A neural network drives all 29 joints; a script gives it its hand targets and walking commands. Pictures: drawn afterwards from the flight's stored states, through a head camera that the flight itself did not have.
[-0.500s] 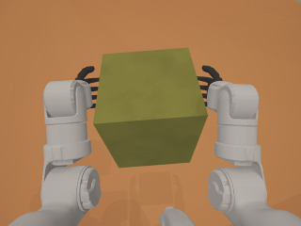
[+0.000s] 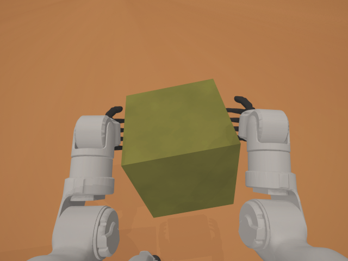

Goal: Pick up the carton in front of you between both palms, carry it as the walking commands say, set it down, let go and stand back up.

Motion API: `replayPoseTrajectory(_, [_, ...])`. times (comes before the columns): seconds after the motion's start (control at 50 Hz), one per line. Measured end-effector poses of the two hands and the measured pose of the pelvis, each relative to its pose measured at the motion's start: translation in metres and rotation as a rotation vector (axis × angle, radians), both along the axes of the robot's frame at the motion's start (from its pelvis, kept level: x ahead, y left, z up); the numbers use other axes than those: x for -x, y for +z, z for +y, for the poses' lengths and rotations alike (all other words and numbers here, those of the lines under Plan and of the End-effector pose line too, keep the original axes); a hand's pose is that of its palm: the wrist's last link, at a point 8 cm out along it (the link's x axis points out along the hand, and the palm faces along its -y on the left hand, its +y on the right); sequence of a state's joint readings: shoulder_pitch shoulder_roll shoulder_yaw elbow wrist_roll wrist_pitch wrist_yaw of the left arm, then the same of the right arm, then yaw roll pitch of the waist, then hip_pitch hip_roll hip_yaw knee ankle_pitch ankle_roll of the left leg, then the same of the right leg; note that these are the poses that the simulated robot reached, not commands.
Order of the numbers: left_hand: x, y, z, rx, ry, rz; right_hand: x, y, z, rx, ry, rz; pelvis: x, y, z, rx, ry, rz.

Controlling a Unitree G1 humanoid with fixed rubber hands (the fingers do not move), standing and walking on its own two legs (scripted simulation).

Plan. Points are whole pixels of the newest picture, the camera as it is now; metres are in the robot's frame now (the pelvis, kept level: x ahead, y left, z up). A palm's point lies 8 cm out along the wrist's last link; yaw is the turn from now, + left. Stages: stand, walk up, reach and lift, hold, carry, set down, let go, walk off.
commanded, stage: carry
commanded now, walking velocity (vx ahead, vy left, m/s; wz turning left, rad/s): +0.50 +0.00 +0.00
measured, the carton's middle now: (181, 151) +0.38 +0.01 +0.04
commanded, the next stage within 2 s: none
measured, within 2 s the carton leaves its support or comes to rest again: neither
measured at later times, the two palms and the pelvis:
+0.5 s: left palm (136, 79) +0.60 +0.15 +0.10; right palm (237, 75) +0.60 -0.14 +0.12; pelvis +0.30 +0.01 +0.00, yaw -2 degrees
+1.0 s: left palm (151, 34) +0.86 +0.14 +0.11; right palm (230, 33) +0.87 -0.15 +0.11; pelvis +0.59 -0.01 +0.01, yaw +0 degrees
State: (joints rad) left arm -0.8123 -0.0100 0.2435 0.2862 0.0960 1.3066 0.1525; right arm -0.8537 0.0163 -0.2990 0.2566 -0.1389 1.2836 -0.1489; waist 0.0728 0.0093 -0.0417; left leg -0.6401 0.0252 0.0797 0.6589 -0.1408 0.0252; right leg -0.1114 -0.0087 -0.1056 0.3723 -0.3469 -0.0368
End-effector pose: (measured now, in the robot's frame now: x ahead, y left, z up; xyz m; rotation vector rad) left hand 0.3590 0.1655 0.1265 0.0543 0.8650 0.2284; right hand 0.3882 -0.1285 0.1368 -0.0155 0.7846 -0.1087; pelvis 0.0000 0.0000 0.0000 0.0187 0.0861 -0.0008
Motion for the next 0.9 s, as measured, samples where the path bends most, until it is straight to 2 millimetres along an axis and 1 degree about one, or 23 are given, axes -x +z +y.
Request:
replayPoseTrajectory(0.04, [-0.028, -0.011, 0.004, -0.008, -0.008, 0.001, -0.026, -0.008, 0.005, 0.013, -0.007, -0.013, -0.029, -0.007, 0.008, 0.006, 0.000, -0.006])
replayPoseTrajectory(0.08, [-0.059, -0.022, 0.009, -0.001, -0.031, -0.015, -0.050, -0.016, 0.009, 0.025, -0.026, -0.030, -0.060, -0.018, 0.017, 0.019, -0.014, -0.016])
replayPoseTrajectory(0.1, [-0.074, -0.028, 0.010, 0.005, -0.041, -0.019, -0.061, -0.021, 0.010, 0.038, -0.034, -0.036, -0.072, -0.021, 0.020, 0.009, -0.016, -0.016])
replayPoseTrajectory(0.16, [-0.106, -0.046, 0.010, 0.030, -0.064, 0.021, -0.080, -0.038, 0.010, 0.051, -0.068, 0.000, -0.101, -0.015, 0.028, 0.015, -0.030, -0.012])
replayPoseTrajectory(0.2, [-0.121, -0.053, 0.008, 0.038, -0.076, 0.057, -0.087, -0.048, 0.008, 0.040, -0.100, 0.033, -0.121, -0.007, 0.032, 0.029, -0.038, -0.006])
replayPoseTrajectory(0.24, [-0.136, -0.056, 0.004, 0.044, -0.086, 0.071, -0.095, -0.053, 0.005, 0.025, -0.136, 0.043, -0.141, 0.001, 0.036, 0.042, -0.043, -0.001])
replayPoseTrajectory(0.3, [-0.158, -0.056, 0.000, 0.068, -0.086, 0.045, -0.112, -0.049, 0.000, 0.005, -0.182, 0.011, -0.172, 0.009, 0.037, 0.056, -0.043, 0.004])
replayPoseTrajectory(0.4, [-0.193, -0.044, -0.005, 0.106, -0.046, -0.063, -0.150, -0.032, -0.004, -0.023, -0.205, -0.101, -0.232, 0.012, 0.030, 0.057, -0.038, 0.002])
replayPoseTrajectory(0.46, [-0.216, -0.034, -0.009, 0.102, -0.018, -0.123, -0.183, -0.022, -0.008, -0.011, -0.155, -0.154, -0.274, 0.009, 0.022, 0.048, -0.037, -0.007])
replayPoseTrajectory(0.5, [-0.237, -0.030, -0.013, 0.076, -0.018, -0.149, -0.207, -0.021, -0.012, -0.007, -0.127, -0.171, -0.303, 0.004, 0.014, 0.040, -0.035, -0.014])
replayPoseTrajectory(0.54, [-0.259, -0.030, -0.018, 0.057, -0.011, -0.160, -0.232, -0.025, -0.018, -0.006, -0.106, -0.177, -0.335, -0.004, 0.006, 0.033, -0.027, -0.026])
replayPoseTrajectory(0.58, [-0.282, -0.033, -0.025, 0.044, 0.002, -0.168, -0.258, -0.033, -0.024, -0.013, -0.088, -0.182, -0.366, -0.016, -0.004, 0.028, -0.007, -0.043])
replayPoseTrajectory(0.6, [-0.292, -0.036, -0.028, 0.032, 0.004, -0.161, -0.270, -0.039, -0.027, -0.024, -0.085, -0.174, -0.378, -0.019, -0.008, 0.039, 0.000, -0.046])
replayPoseTrajectory(0.66, [-0.315, -0.043, -0.032, 0.021, 0.024, -0.094, -0.298, -0.050, -0.032, -0.029, -0.066, -0.103, -0.406, -0.014, -0.017, 0.033, 0.019, -0.048])
replayPoseTrajectory(0.72, [-0.334, -0.045, -0.034, 0.020, 0.042, -0.041, -0.322, -0.052, -0.033, -0.023, -0.046, -0.049, -0.432, -0.004, -0.023, 0.020, 0.026, -0.048])
replayPoseTrajectory(0.8, [-0.369, -0.038, -0.036, 0.018, 0.048, -0.040, -0.360, -0.046, -0.035, -0.019, -0.034, -0.048, -0.468, 0.006, -0.027, 0.008, 0.021, -0.040])
replayPoseTrajectory(0.9, [-0.428, -0.023, -0.036, 0.019, 0.034, -0.091, -0.414, -0.030, -0.036, -0.024, -0.051, -0.099, -0.521, 0.012, -0.023, 0.001, 0.014, -0.032])
